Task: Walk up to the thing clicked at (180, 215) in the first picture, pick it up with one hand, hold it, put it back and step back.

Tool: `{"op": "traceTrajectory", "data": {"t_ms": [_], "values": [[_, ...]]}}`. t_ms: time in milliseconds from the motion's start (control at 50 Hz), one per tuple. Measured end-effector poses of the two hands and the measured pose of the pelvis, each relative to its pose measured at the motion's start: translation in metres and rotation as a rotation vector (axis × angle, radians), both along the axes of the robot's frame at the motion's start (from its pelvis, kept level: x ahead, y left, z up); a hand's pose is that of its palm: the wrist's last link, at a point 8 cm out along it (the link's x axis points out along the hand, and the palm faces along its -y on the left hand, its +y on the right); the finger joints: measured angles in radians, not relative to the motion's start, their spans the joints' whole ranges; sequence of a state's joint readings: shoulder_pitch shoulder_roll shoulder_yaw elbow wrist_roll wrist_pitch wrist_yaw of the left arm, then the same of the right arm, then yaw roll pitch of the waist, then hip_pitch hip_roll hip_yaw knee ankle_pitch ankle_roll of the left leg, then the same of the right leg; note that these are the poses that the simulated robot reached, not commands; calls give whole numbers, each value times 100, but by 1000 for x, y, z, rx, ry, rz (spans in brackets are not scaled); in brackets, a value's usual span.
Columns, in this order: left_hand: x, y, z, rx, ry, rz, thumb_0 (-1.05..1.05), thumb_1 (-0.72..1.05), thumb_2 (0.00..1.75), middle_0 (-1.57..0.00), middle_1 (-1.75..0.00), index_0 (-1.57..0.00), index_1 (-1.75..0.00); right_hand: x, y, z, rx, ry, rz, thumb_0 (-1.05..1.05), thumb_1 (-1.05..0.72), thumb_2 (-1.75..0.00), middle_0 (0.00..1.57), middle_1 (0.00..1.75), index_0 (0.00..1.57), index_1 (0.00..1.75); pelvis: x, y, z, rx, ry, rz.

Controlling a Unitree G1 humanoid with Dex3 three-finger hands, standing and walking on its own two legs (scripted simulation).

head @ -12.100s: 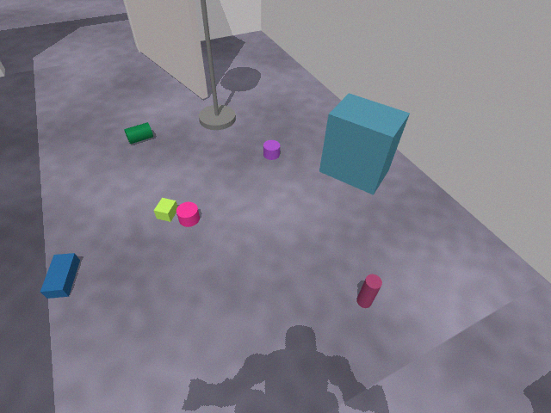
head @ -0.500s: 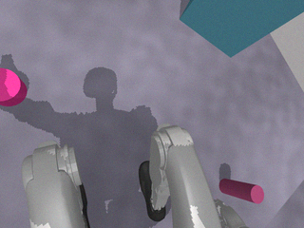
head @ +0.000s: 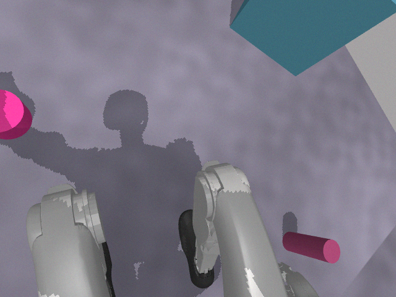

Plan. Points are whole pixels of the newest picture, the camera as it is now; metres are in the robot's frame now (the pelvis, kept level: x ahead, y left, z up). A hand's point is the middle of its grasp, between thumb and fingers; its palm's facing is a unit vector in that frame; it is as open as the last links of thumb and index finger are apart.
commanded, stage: approach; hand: left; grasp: from above
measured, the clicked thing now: (2, 115) +0.49 +0.34 -0.29
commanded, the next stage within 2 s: close in in 0.58 s
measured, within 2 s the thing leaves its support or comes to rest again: neither
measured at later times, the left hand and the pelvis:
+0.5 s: hand out of the picture +0.48 +0.33 -0.17, palm faces -0.46 -0.09 -0.88, open 14.2 cm; pelvis +0.00 +0.00 +0.00, yaw -1 degrees
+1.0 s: hand out of the picture +0.46 +0.34 -0.19, palm faces -0.45 -0.11 -0.89, open 13.8 cm; pelvis +0.00 +0.00 +0.00, yaw -1 degrees
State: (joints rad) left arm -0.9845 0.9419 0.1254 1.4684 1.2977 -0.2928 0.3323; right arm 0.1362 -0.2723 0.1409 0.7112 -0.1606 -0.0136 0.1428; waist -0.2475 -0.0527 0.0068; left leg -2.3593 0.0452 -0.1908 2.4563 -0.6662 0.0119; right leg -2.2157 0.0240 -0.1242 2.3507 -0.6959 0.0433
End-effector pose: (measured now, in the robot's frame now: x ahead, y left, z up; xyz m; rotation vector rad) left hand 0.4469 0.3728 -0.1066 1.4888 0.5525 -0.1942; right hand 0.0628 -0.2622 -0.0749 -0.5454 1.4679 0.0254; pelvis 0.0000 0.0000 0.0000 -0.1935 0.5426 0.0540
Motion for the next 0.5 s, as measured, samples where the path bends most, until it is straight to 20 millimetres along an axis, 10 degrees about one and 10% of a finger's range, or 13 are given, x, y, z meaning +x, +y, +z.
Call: {"op": "traceTrajectory", "data": {"t_ms": [360, 500], "values": [[50, -45, 2, 10, -95, -24, 0, -55, 103, -8, -103, -8, -103, -19, -2, 4, -7, -8, -27, 0, -90, -89, 20, 30, 20, 30, 2, -3, -3, 3, 18, -16], [41, -43, -5, 24, 10, 37, 0, -55, 102, -7, -103, -8, -103, -29, 1, 2, 25, 9, -64, 0, -90, -89, 20, 30, 20, 30, 2, -3, 2, 10, 19, -21]]}}
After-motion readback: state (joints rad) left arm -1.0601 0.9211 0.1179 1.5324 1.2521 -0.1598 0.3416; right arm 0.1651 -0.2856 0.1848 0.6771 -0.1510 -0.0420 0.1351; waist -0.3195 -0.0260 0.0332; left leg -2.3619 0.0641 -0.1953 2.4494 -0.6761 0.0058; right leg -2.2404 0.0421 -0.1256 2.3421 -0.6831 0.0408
